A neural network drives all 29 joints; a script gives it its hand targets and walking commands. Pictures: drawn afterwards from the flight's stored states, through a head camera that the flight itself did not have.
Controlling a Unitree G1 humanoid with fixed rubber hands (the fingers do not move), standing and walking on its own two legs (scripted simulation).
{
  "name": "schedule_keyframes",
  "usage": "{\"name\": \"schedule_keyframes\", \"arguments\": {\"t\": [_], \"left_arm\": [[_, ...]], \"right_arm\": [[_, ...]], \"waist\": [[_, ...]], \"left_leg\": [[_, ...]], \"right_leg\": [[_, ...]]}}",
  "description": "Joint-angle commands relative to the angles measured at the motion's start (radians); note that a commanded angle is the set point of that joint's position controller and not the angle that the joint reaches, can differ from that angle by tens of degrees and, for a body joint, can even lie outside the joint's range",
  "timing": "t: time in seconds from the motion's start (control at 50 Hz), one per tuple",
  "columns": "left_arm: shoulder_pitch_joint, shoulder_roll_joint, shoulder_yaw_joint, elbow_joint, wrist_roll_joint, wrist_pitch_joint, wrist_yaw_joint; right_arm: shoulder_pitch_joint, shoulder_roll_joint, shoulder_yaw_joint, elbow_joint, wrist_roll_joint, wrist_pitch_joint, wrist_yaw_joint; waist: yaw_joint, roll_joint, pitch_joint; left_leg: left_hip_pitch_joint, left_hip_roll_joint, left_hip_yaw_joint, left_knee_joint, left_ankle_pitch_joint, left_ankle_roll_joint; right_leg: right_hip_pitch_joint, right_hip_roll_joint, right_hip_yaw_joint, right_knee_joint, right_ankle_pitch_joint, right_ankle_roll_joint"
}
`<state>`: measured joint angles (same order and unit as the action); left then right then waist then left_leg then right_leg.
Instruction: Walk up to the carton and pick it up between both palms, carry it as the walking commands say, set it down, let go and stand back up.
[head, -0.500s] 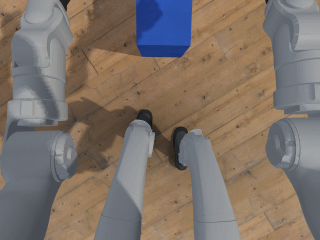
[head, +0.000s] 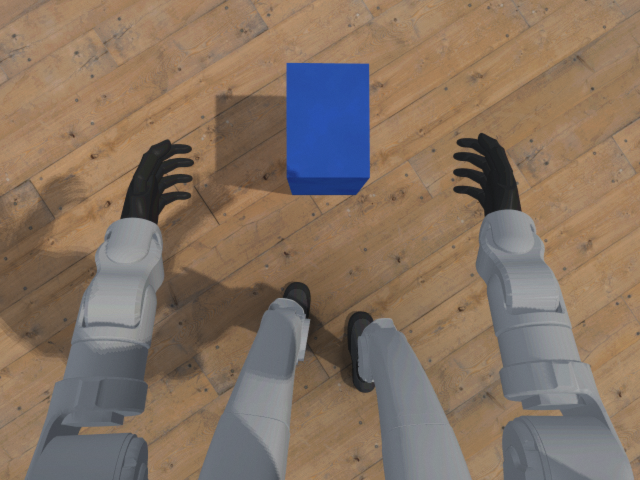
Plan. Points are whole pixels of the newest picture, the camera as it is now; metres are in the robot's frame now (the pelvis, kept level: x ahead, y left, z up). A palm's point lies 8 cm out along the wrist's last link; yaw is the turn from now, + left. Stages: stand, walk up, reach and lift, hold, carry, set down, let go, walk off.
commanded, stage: let go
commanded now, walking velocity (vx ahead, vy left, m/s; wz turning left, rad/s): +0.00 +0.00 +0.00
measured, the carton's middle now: (325, 137) +0.61 +0.03 -0.59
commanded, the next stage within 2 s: stand in 0.98 s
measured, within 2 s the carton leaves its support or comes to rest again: neither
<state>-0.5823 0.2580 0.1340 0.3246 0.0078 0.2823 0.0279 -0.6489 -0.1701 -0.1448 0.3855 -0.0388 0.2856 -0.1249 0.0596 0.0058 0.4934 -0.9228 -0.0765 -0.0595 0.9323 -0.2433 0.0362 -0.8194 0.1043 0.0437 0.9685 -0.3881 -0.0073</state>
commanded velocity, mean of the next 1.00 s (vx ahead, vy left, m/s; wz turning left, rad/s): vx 0.00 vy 0.00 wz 0.00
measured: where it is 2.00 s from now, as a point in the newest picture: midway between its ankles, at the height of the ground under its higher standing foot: (327, 350)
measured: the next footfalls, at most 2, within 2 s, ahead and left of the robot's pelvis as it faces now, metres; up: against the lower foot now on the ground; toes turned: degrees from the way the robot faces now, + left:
none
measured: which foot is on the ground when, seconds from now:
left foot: down 0.00-1.00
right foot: down 0.00-1.00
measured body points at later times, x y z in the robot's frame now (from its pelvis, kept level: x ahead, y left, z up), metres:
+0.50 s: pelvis +0.07 +0.01 +0.06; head +0.12 +0.01 +0.51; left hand +0.26 +0.23 -0.02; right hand +0.27 -0.22 -0.02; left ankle +0.11 +0.08 -0.67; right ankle +0.05 -0.11 -0.67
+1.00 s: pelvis +0.10 -0.01 +0.06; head +0.10 -0.01 +0.51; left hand +0.27 +0.23 -0.01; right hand +0.27 -0.25 -0.01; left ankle +0.11 +0.08 -0.67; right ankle +0.05 -0.11 -0.67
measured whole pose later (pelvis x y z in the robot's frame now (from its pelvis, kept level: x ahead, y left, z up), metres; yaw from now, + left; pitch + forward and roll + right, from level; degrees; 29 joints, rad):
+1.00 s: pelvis +0.10 -0.01 +0.06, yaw -1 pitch -7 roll +1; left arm 0.23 0.22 0.02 0.38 0.03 0.22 -0.03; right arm 0.20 -0.21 -0.05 0.48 0.00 0.11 0.04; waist 0.02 -0.01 0.12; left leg -0.13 -0.08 -0.04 0.52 -0.27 0.04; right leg -0.03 0.07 0.10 0.53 -0.38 -0.04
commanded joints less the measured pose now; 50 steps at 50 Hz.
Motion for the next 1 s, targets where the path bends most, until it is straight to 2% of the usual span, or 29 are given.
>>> {"name": "schedule_keyframes", "arguments": {"t": [0.0,0.04,0.14,0.18,0.2,0.28,0.32,0.38,0.4,0.5,0.6,0.72,0.8,0.82,0.88,0.96,0.98], "left_arm": [[0.171,0.059,-0.002,-0.149,0.004,-0.067,-0.026],[0.194,0.051,-0.013,-0.124,0.002,-0.097,-0.039],[0.367,-0.014,-0.05,0.024,-0.009,-0.125,-0.063],[0.45,-0.014,-0.066,0.018,0.0,-0.136,-0.07],[0.467,-0.005,-0.072,0.019,0.003,-0.144,-0.071],[0.533,0.04,-0.041,-0.03,0.044,-0.181,-0.068],[0.596,0.049,-0.025,-0.052,0.058,-0.193,-0.067],[0.669,0.046,-0.026,-0.059,0.05,-0.198,-0.07],[0.693,0.044,-0.033,-0.055,0.044,-0.196,-0.071],[0.755,0.038,-0.068,-0.079,0.017,-0.189,-0.079],[0.764,0.063,-0.075,-0.093,0.012,-0.17,-0.088],[0.763,0.086,-0.065,-0.054,0.023,-0.139,-0.09],[0.764,0.093,-0.065,-0.06,0.029,-0.108,-0.073],[0.758,0.093,-0.066,-0.072,0.03,-0.101,-0.067],[0.763,0.087,-0.072,-0.077,0.026,-0.083,-0.053],[0.776,0.087,-0.073,-0.063,0.013,-0.07,-0.04],[0.766,0.179,-0.033,0.049,0.017,-0.157,-0.007]], "right_arm": [[0.151,-0.105,-0.044,-0.14,-0.022,-0.077,0.045],[0.19,-0.122,-0.061,-0.101,-0.032,-0.113,0.066],[0.351,-0.072,-0.026,0.088,-0.031,-0.15,0.123],[0.429,-0.058,-0.008,0.127,-0.026,-0.161,0.138],[0.436,-0.054,0.001,0.14,-0.021,-0.166,0.144],[0.491,-0.069,0.0,0.088,-0.014,-0.202,0.159],[0.548,-0.088,0.0,0.036,-0.026,-0.216,0.16],[0.619,-0.115,0.009,-0.03,-0.028,-0.231,0.167],[0.642,-0.118,0.016,-0.036,-0.025,-0.231,0.172],[0.729,-0.133,0.049,-0.082,0.001,-0.224,0.191],[0.788,-0.133,0.072,-0.077,0.025,-0.198,0.202],[0.775,-0.145,0.059,-0.069,0.013,-0.169,0.197],[0.792,-0.165,0.046,-0.043,0.021,-0.174,0.179],[0.797,-0.167,0.046,-0.034,0.03,-0.178,0.176],[0.798,-0.169,0.048,-0.035,0.045,-0.198,0.162],[0.821,-0.166,0.068,-0.033,0.052,-0.21,0.141],[0.801,-0.239,0.024,0.111,0.012,-0.246,0.125]], "waist": [[-0.02,0.03,-1.429],[-0.041,0.038,-1.231],[-0.051,0.022,-0.826],[-0.052,0.026,-0.743],[-0.043,0.033,-0.693],[-0.023,0.023,-0.633],[-0.013,0.007,-0.622],[-0.017,-0.015,-0.602],[-0.017,-0.006,-0.581],[-0.032,-0.005,-0.535],[-0.05,0.0,-0.476],[-0.044,-0.011,-0.397],[-0.044,-0.003,-0.424],[-0.044,0.016,-0.437],[-0.044,0.013,-0.474],[-0.052,-0.029,-0.49],[-0.048,-0.129,-0.707]], "left_leg": [[1.002,0.066,-0.081,-0.129,0.394,-0.048],[0.96,0.072,-0.089,-0.169,0.342,-0.045],[0.784,0.087,-0.068,-0.317,-0.045,-0.04],[0.814,0.092,-0.059,-0.37,-0.085,-0.043],[0.819,0.093,-0.054,-0.389,-0.102,-0.044],[0.914,0.093,-0.043,-0.448,-0.053,-0.048],[0.979,0.086,-0.031,-0.46,0.04,-0.053],[1.06,0.075,-0.017,-0.464,0.163,-0.052],[1.076,0.072,-0.013,-0.469,0.192,-0.049],[1.125,0.072,-0.01,-0.486,0.244,-0.047],[1.121,0.074,-0.018,-0.493,0.24,-0.039],[1.058,0.07,0.001,-0.5,0.185,-0.043],[1.067,0.067,0.0,-0.479,0.246,-0.05],[1.064,0.065,-0.001,-0.471,0.261,-0.053],[1.05,0.06,-0.005,-0.445,0.321,-0.052],[0.993,0.05,-0.005,-0.421,0.351,-0.046],[0.871,0.125,-0.056,-0.406,0.377,-0.023]], "right_leg": [[0.091,-0.038,-0.017,-0.21,0.182,0.01],[0.029,-0.036,-0.017,-0.243,0.13,0.004],[0.072,-0.085,-0.003,-0.347,-0.064,-0.011],[0.123,-0.091,-0.003,-0.388,-0.071,-0.01],[0.139,-0.096,0.0,-0.409,-0.085,-0.011],[0.251,-0.105,0.009,-0.485,-0.033,-0.008],[0.309,-0.108,0.009,-0.523,0.017,-0.007],[0.353,-0.102,0.003,-0.562,0.083,-0.007],[0.359,-0.098,-0.001,-0.569,0.097,-0.007],[0.399,-0.086,-0.009,-0.602,0.132,-0.02],[0.43,-0.093,-0.006,-0.621,0.149,-0.022],[0.475,-0.103,0.004,-0.611,0.164,-0.017],[0.497,-0.099,0.013,-0.59,0.229,-0.013],[0.503,-0.097,0.017,-0.583,0.246,-0.014],[0.515,-0.093,0.028,-0.565,0.322,-0.011],[0.554,-0.097,0.05,-0.546,0.447,0.0],[0.653,-0.131,0.083,-0.48,0.43,0.005]]}}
